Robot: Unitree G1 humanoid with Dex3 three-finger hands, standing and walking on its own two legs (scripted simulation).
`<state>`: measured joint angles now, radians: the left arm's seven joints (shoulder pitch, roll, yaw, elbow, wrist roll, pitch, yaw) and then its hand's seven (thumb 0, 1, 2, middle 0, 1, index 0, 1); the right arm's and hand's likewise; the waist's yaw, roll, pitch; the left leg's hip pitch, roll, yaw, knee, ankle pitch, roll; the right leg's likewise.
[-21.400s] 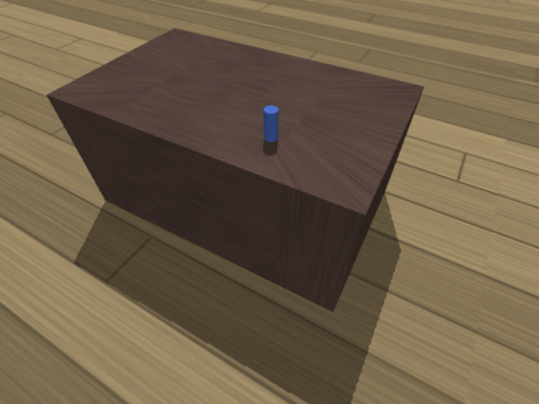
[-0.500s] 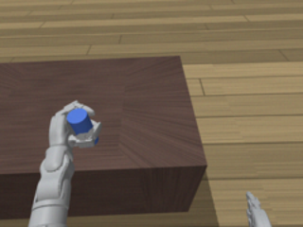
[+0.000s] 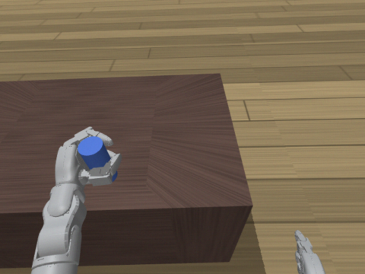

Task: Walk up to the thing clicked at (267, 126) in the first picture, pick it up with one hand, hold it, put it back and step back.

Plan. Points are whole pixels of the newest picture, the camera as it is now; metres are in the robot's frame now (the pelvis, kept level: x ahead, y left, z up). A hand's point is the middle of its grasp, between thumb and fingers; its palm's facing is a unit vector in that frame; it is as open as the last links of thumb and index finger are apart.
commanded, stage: hold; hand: left
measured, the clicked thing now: (99, 161) +0.33 +0.18 +0.12
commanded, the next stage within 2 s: none
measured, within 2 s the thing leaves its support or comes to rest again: neither
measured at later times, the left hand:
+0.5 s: hand (100, 158) +0.33 +0.17 +0.14, palm faces +0.10 -0.99 -0.01, open 6.4 cm
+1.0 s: hand (102, 158) +0.33 +0.16 +0.14, palm faces +0.09 -1.00 +0.00, open 6.4 cm
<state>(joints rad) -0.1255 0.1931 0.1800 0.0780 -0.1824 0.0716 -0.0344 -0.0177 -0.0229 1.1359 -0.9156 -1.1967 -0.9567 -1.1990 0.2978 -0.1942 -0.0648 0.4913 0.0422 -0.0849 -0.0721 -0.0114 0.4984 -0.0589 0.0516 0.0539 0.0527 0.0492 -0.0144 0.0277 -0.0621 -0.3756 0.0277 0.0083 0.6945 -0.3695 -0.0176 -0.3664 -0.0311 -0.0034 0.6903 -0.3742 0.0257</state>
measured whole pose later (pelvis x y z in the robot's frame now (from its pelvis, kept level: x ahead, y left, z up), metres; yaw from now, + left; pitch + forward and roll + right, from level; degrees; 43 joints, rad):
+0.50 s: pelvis +0.00 +0.00 +0.01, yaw +1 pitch +1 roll +0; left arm -0.10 0.19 0.18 -0.01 -0.19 0.16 -0.04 -0.02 -0.01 1.13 -0.91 -1.20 -0.95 -1.20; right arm 0.27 -0.20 -0.08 0.56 0.04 -0.13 -0.06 -0.01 0.50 -0.06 0.05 0.05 0.05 0.05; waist -0.01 0.03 -0.05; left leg -0.31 0.02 0.00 0.63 -0.34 -0.01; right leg -0.30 -0.04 -0.01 0.62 -0.35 0.03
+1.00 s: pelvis +0.00 +0.00 +0.01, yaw +0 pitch +1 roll +0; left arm -0.13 0.18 0.18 0.06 -0.18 0.12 -0.05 -0.02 -0.01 1.13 -0.90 -1.21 -0.95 -1.21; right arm 0.25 -0.20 -0.09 0.60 0.03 -0.14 -0.06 -0.01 0.50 -0.06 0.05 0.05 0.05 0.05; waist -0.02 0.03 -0.04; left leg -0.29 0.02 0.00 0.59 -0.32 -0.02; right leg -0.27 -0.03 -0.01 0.58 -0.32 0.03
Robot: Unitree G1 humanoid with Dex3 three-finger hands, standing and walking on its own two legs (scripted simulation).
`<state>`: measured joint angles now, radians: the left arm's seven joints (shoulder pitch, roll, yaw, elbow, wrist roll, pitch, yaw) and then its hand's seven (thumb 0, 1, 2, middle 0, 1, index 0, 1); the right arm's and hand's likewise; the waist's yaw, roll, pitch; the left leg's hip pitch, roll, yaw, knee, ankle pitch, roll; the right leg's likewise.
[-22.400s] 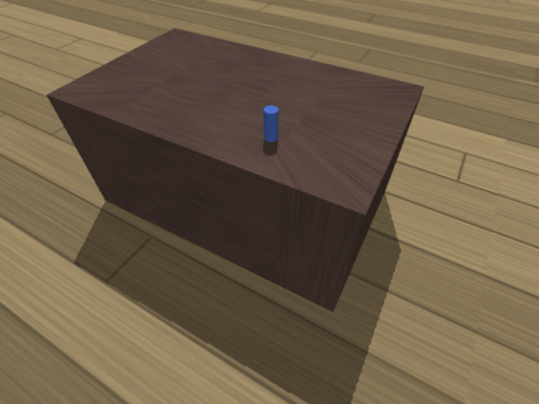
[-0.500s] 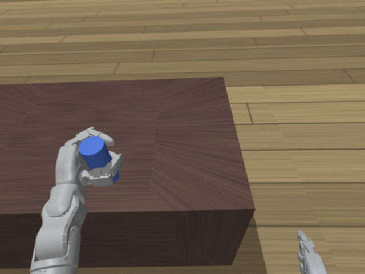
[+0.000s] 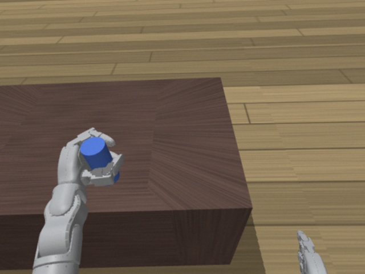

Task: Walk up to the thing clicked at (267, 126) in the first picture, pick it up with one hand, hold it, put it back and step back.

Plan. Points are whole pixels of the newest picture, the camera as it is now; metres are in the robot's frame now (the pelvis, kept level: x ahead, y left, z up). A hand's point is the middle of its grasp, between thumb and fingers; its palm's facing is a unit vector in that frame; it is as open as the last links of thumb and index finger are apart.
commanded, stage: hold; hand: left
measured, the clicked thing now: (101, 162) +0.33 +0.17 +0.12
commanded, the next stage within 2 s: crouch in 1.16 s
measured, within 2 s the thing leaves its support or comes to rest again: neither
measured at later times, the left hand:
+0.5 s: hand (106, 158) +0.33 +0.16 +0.13, palm faces +0.09 -1.00 +0.00, open 6.4 cm
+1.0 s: hand (105, 154) +0.34 +0.16 +0.13, palm faces +0.10 -1.00 +0.00, open 6.4 cm
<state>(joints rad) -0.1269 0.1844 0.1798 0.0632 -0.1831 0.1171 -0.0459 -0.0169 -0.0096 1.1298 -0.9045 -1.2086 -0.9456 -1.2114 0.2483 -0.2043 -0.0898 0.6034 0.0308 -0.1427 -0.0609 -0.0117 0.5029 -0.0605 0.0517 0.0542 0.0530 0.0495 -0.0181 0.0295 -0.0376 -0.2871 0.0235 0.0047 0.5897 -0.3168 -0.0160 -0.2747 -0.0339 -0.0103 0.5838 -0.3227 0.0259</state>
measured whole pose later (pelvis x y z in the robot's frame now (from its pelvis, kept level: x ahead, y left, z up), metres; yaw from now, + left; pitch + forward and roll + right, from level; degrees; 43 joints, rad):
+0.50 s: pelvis +0.00 +0.00 +0.00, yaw +0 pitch +1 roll +0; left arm -0.13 0.18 0.17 0.08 -0.18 0.09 -0.03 -0.02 -0.01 1.13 -0.90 -1.21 -0.94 -1.22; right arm 0.24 -0.20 -0.09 0.61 0.03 -0.13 -0.07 -0.01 0.50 -0.06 0.05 0.05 0.05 0.05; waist -0.02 0.03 -0.03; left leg -0.27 0.02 0.01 0.57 -0.31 -0.01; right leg -0.25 -0.03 -0.01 0.56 -0.31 0.03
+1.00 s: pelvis +0.01 +0.00 +0.00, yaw +0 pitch +0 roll +0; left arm -0.16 0.19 0.18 0.13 -0.18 0.06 -0.03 -0.02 0.00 1.13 -0.89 -1.23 -0.93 -1.23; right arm 0.23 -0.20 -0.09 0.61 0.03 -0.11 -0.07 -0.01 0.50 -0.06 0.05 0.05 0.05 0.05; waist -0.02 0.03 -0.03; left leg -0.25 0.02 0.00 0.55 -0.30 -0.02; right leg -0.24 -0.03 -0.01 0.53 -0.31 0.03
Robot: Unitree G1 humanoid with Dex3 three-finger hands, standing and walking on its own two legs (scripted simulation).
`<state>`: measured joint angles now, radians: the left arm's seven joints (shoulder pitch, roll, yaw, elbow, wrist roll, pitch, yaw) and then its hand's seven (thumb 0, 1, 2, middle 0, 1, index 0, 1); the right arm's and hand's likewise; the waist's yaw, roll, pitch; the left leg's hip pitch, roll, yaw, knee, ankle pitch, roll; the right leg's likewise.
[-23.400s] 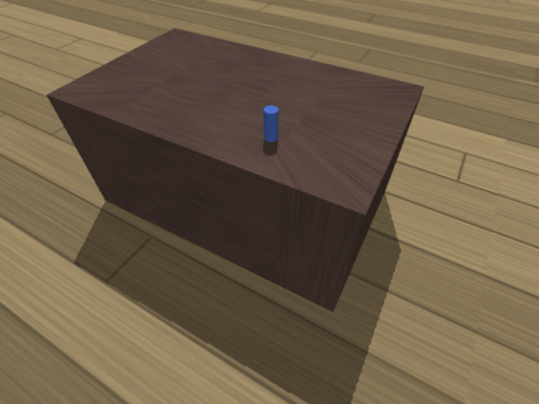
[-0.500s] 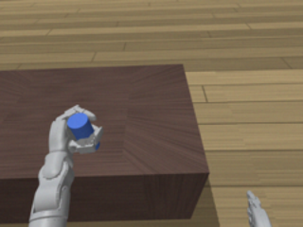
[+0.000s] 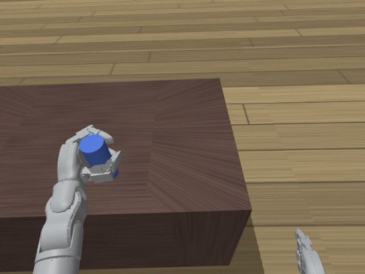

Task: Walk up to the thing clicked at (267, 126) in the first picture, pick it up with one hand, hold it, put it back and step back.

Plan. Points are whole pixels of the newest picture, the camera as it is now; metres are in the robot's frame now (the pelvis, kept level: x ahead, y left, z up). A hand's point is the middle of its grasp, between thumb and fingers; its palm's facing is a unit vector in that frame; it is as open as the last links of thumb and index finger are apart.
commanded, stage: hold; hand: left
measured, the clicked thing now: (100, 159) +0.34 +0.17 +0.12
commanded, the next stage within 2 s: crouch in 0.16 s
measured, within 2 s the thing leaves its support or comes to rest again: neither
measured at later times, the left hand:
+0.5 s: hand (110, 160) +0.35 +0.16 +0.10, palm faces +0.09 -1.00 +0.00, open 6.4 cm
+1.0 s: hand (124, 151) +0.44 +0.16 +0.03, palm faces +0.08 -1.00 +0.02, open 6.2 cm
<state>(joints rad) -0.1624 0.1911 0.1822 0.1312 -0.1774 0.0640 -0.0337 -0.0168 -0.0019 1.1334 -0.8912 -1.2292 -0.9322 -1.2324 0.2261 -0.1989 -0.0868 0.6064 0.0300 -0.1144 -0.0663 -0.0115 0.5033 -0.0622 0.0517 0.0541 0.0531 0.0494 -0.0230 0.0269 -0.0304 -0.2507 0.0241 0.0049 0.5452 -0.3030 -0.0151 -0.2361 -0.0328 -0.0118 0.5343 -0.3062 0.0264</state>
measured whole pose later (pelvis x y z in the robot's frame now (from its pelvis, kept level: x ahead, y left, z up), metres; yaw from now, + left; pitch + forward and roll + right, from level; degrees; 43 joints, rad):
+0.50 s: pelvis -0.01 +0.00 +0.00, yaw +0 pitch +1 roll +0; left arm -0.25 0.20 0.19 0.29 -0.17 0.04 -0.05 -0.02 0.01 1.14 -0.89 -1.24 -0.93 -1.24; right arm 0.21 -0.18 -0.05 0.64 0.03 -0.11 -0.05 -0.01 0.54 -0.05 0.05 0.05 0.05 0.05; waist -0.03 0.02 -0.02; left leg -0.28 0.02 0.00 0.55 -0.29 -0.02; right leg -0.27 -0.03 -0.01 0.55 -0.30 0.02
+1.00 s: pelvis -0.03 +0.00 -0.04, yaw -1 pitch +13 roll -1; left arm -0.68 0.35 0.31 0.96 -0.13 -0.31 -0.08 -0.01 0.03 1.17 -0.90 -1.24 -0.94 -1.24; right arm 0.28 -0.22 -0.05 0.33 -0.01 -0.09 -0.02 -0.01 0.52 -0.06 0.05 0.05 0.05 0.05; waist -0.14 -0.02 -0.07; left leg -0.71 0.05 0.01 0.88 -0.40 -0.02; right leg -0.70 -0.01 0.00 0.85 -0.38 0.02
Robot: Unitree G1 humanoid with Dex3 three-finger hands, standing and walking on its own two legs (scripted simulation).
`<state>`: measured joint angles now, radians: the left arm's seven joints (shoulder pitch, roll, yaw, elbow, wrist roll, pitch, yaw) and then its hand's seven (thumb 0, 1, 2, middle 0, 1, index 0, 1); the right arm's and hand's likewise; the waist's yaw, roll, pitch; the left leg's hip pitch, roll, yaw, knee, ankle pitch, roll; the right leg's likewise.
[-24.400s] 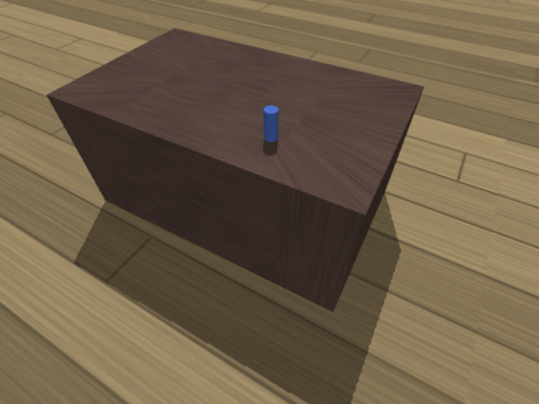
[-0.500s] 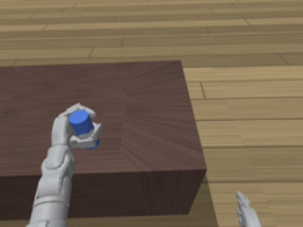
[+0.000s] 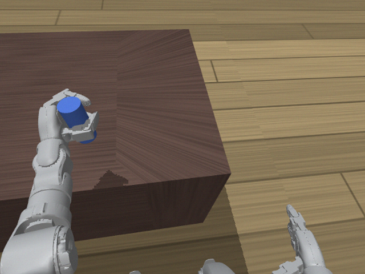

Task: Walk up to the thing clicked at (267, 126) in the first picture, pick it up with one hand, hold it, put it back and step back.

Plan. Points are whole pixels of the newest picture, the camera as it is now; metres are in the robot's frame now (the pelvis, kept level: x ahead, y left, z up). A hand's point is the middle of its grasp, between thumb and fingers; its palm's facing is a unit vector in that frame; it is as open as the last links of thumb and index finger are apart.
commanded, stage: crouch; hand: left
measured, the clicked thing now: (78, 121) +0.46 +0.18 +0.06
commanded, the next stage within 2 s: lower in 0.64 s
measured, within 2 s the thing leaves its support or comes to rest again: rests again in 1.62 s
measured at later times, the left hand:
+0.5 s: hand (87, 113) +0.51 +0.18 +0.03, palm faces +0.12 -0.99 +0.01, open 6.2 cm
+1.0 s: hand (91, 116) +0.53 +0.18 -0.01, palm faces +0.13 -0.99 +0.01, open 6.2 cm
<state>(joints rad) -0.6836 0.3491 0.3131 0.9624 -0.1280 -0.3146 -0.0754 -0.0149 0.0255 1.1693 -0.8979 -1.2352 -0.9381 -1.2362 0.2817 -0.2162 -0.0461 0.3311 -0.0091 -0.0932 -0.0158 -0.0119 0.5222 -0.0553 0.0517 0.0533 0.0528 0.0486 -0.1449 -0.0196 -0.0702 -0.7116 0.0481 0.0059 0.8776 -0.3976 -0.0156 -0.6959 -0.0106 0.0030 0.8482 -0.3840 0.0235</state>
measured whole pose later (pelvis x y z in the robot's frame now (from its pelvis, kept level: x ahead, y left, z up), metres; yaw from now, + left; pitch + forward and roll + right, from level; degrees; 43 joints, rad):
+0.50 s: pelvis +0.00 +0.01 -0.03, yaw -1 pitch +20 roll -3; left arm -0.85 0.43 0.38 1.12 -0.06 -0.38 -0.04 -0.01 0.02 1.17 -0.90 -1.24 -0.94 -1.24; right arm 0.36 -0.22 -0.02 0.07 -0.04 -0.04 0.03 -0.01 0.52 -0.06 0.06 0.05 0.06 0.05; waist -0.21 -0.01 -0.11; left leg -0.95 0.06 -0.01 1.06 -0.47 -0.01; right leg -0.92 0.00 0.00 1.00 -0.44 0.03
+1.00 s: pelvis +0.00 +0.00 -0.05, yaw -1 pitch +25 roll -2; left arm -0.90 0.51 0.44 1.21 -0.04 -0.43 -0.08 -0.01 0.03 1.17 -0.90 -1.24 -0.94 -1.24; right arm 0.36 -0.25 -0.01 -0.02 -0.05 -0.01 0.04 -0.01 0.52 -0.06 0.06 0.05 0.06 0.05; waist -0.26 0.00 -0.13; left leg -1.08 0.06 -0.02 1.16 -0.51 -0.02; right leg -1.05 0.01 -0.01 1.10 -0.49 0.02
